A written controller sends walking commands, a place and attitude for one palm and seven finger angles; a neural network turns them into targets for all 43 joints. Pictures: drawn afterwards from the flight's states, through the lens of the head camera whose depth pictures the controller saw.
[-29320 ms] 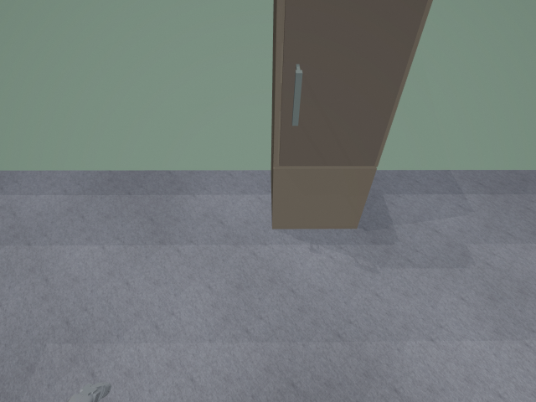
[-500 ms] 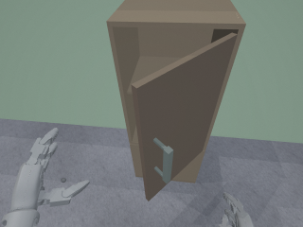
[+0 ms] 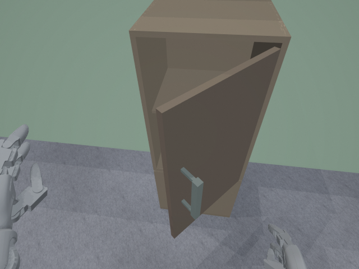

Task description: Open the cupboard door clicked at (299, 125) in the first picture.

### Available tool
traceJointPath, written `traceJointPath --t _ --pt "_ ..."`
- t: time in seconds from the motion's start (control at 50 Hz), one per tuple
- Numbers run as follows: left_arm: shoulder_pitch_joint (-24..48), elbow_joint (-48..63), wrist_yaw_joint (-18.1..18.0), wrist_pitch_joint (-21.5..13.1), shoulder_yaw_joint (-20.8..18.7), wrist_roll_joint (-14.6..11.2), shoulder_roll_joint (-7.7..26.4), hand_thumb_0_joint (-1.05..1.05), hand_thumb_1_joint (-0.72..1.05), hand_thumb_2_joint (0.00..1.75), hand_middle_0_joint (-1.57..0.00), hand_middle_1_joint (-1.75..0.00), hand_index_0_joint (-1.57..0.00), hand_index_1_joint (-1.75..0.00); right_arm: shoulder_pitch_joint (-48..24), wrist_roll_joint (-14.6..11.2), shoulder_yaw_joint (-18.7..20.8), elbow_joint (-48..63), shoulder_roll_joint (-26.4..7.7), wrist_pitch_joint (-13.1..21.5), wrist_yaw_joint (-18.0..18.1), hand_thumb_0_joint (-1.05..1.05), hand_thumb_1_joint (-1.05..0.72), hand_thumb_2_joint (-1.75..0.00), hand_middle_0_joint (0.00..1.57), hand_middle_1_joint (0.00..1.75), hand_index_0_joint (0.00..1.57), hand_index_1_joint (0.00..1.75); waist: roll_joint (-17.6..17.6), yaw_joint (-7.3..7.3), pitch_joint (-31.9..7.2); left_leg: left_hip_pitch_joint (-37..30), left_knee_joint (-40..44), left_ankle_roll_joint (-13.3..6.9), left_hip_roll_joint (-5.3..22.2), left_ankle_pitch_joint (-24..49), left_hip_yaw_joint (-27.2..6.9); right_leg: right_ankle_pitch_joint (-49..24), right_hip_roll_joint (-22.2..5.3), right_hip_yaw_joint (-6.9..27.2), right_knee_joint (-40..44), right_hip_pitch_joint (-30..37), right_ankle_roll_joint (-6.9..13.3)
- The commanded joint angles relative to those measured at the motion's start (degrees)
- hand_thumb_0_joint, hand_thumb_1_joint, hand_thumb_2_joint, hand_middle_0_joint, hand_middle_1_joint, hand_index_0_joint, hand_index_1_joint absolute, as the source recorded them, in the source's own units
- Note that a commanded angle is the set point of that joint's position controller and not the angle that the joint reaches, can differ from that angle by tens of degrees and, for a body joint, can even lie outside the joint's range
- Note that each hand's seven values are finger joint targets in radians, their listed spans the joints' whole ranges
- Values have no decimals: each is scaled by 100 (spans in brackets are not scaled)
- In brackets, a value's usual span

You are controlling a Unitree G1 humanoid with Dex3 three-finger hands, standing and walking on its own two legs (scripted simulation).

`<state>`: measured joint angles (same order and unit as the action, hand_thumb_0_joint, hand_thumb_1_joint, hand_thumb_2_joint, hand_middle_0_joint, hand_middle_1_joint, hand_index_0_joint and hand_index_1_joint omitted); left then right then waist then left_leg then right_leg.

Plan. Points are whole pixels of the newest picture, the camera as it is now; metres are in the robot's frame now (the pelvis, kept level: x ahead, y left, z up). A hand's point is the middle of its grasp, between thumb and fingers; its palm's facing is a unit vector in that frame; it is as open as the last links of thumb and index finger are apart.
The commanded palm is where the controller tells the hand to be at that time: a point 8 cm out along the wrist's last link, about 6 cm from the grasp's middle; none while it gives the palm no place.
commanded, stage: draw the hand back to the body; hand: left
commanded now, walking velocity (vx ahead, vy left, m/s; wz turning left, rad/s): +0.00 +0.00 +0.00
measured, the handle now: (190, 194) +0.32 +0.02 -0.04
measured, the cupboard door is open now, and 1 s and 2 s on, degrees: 49 49 49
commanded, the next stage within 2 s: step back with the hand held close in 0.18 s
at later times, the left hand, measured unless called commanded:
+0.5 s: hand (46, 191) +0.19 +0.25 +0.16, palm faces +0.41 -0.78 -0.48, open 7.4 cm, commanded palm +0.12 +0.29 +0.17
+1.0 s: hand (3, 243) +0.10 +0.27 +0.15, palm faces +0.51 -0.75 -0.41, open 7.4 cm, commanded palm +0.04 +0.31 +0.17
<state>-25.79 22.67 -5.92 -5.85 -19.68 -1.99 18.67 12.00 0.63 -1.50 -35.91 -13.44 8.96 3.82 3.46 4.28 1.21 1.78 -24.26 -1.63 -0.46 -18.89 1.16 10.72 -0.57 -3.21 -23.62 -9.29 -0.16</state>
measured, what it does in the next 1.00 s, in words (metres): shifts its weight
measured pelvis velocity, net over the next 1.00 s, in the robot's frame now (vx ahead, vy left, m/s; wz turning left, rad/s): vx -0.10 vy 0.01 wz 0.01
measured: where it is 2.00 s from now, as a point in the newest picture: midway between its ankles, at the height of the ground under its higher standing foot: outside the picture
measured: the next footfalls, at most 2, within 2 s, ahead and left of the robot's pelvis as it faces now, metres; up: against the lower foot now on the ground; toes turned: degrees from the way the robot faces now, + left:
right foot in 1.68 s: -0.28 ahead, -0.12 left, +0.00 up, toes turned -6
left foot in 1.84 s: -0.15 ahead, +0.07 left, +0.00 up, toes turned -2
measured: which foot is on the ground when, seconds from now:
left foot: down 0.00-1.00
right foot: down 0.00-1.00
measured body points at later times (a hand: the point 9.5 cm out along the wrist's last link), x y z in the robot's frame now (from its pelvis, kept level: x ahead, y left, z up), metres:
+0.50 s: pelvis -0.02 -0.01 +0.00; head -0.01 -0.02 +0.45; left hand +0.16 +0.29 +0.18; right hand +0.16 -0.24 -0.08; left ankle -0.06 +0.10 -0.74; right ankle +0.03 -0.12 -0.74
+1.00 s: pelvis -0.10 +0.01 -0.02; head -0.10 +0.03 +0.43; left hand +0.07 +0.31 +0.17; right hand +0.05 -0.24 -0.09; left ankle -0.06 +0.10 -0.74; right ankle +0.02 -0.12 -0.74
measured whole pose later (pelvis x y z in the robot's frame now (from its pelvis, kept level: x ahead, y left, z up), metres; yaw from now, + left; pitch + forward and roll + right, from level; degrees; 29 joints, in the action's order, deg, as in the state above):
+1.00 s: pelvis -0.10 +0.01 -0.02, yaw +1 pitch -2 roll -1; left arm -27.1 28.6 -10.8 -10.6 -23.8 3.2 19.2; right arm 15.4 3.1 -0.1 -32.3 -12.3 3.3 6.2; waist -1.8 -0.4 0.8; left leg 20.4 -40.4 -3.6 -1.8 -19.9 1.8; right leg 10.1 -1.3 -1.0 -34.4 -25.2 -0.1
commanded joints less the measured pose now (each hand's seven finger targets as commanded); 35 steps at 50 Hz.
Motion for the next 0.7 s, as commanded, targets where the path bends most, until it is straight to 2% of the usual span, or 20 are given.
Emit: traceJointPath --t 0.0,0.02,0.06,0.08,0.18,0.26,0.28,0.3,0.32,0.34,0.36,0.4,0.46,0.48,0.54,0.56,0.58,0.62,0.66,0.68 --pt "378 1392 -119 -385 -711 21 1227 0 90 90 -20 -30 -20 -30 -653 32 223 885 -563 311 69 0 -90 -90 20 30 20 30 93 28 -701 642 456 147 186 2217 -90 -1108 -3 106 185 1026 139" --pt "357 1430 -120 -384 -701 26 1220 0 90 90 -20 -30 -20 -30 -662 26 224 882 -549 319 68 0 -90 -90 20 30 20 30 54 23 -708 612 443 143 185 2245 -79 -1145 9 125 208 1028 138" --pt "438 1500 -140 -389 -807 44 1354 0 90 90 -20 -30 -20 -30 -692 39 217 857 -562 343 84 0 -90 -90 20 30 20 30 209 37 -670 612 435 140 169 2258 -65 -1182 6 150 255 1047 154" --pt "398 1470 -138 -386 -761 41 1276 0 90 90 -20 -30 -20 -30 -695 39 207 838 -528 351 81 0 -90 -90 20 30 20 30 284 17 -570 624 464 154 170 2259 -65 -1189 -2 145 263 1020 151" --pt "475 1084 -92 -351 -587 22 1063 0 90 90 -20 -30 -20 -30 -729 6 217 796 -534 313 72 0 -90 -90 20 30 20 30 -35 -40 -90 704 553 90 192 1724 -56 -774 38 137 452 772 136" --pt "426 988 -73 -372 -572 28 1048 0 90 90 -20 -30 -20 -30 -759 -6 240 775 -535 299 72 0 -90 -90 20 30 20 30 42 -9 -126 663 585 63 174 1511 -25 -605 41 163 503 772 140" --pt "1044 1252 -112 -423 -686 25 1261 0 90 90 -20 -30 -20 -30 -778 9 223 770 -550 309 82 0 -90 -90 20 30 20 30 -7 -43 -319 632 609 60 154 1499 -60 -628 20 165 478 865 136" --pt "1364 1260 -183 -658 -1367 57 1854 0 90 90 -20 -30 -20 -30 -648 -66 204 978 -657 185 117 0 -90 -90 20 30 20 30 -234 -329 164 1102 398 -8 241 947 -145 -868 -199 768 686 265 146" --pt "685 798 -122 -645 -1023 59 1355 0 90 90 -20 -30 -20 -30 -633 -27 233 912 -600 86 121 0 -90 -90 20 30 20 30 -570 -350 20 1029 244 -31 199 794 -201 -743 -320 803 770 146 153" --pt "444 854 -107 -629 -932 80 1296 0 90 90 -20 -30 -20 -30 -693 -9 256 954 -634 35 101 0 -90 -90 20 30 20 30 -566 -341 -73 925 152 -41 169 882 -175 -825 -374 903 818 67 182" --pt "434 974 -105 -667 -945 92 1309 0 90 90 -20 -30 -20 -30 -732 3 246 974 -649 -9 102 0 -90 -90 20 30 20 30 -255 -342 -127 969 165 -17 148 1030 -170 -1030 -415 863 742 95 221" --pt "170 1142 -126 -747 -909 93 1279 0 90 90 -20 -30 -20 -30 -710 43 260 1010 -663 -55 111 0 -90 -90 20 30 20 30 -6 -338 -569 973 187 18 199 1312 -166 -1325 -436 765 490 300 213" --pt "-235 1352 -179 -756 -1031 86 1374 0 90 90 -20 -30 -20 -30 -730 28 312 1095 -677 -135 121 0 -90 -90 20 30 20 30 66 -296 -1103 981 142 50 265 2027 -220 -2038 -384 609 99 621 185" --pt "-335 1468 -194 -760 -1093 77 1416 0 90 90 -20 -30 -20 -30 -676 29 332 1160 -672 -176 120 0 -90 -90 20 30 20 30 -59 -301 -1242 1071 120 82 289 2189 -246 -2202 -372 574 -38 747 180" --pt "-526 1478 -241 -753 -1278 51 1528 0 90 90 -20 -30 -20 -30 -685 -1 390 1237 -634 -286 141 0 -90 -90 20 30 20 30 -463 -323 -1256 1289 9 91 288 2126 -265 -2380 -420 666 -130 675 172" --pt "-519 1552 -260 -771 -1358 59 1608 0 90 90 -20 -30 -20 -30 -727 -8 407 1240 -651 -314 153 0 -90 -90 20 30 20 30 -264 -313 -1261 1384 -13 99 262 2105 -293 -2405 -453 693 -176 686 209" --pt "-591 1495 -278 -769 -1343 48 1555 0 90 90 -20 -30 -20 -30 -693 -5 411 1263 -614 -337 167 0 -90 -90 20 30 20 30 -381 -338 -1184 1432 -17 111 294 2102 -309 -2391 -456 703 -225 611 204" --pt "-589 1476 -309 -776 -1298 65 1500 0 90 90 -20 -30 -20 -30 -664 15 429 1287 -650 -359 191 0 -90 -90 20 30 20 30 -349 -352 -993 1637 57 80 330 1885 -382 -2036 -385 673 -265 445 165" --pt "-558 1562 -370 -803 -1313 95 1500 0 90 90 -20 -30 -20 -30 -685 79 452 1295 -706 -375 250 0 -90 -90 20 30 20 30 -67 -343 -860 1953 182 31 407 1747 -504 -1842 -289 611 -396 491 135" --pt "-539 1570 -389 -787 -1186 131 1382 0 90 90 -20 -30 -20 -30 -599 128 445 1326 -709 -386 268 0 -90 -90 20 30 20 30 -101 -384 -740 2121 238 29 462 1591 -576 -1579 -230 559 -500 453 123"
